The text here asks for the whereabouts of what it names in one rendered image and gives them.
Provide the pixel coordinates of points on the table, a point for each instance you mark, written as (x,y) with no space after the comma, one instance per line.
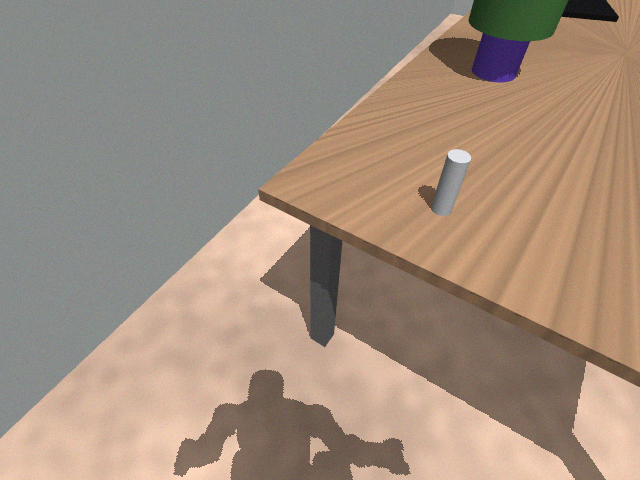
(545,230)

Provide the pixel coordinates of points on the potted plant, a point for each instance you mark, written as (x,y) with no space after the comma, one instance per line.
(508,26)

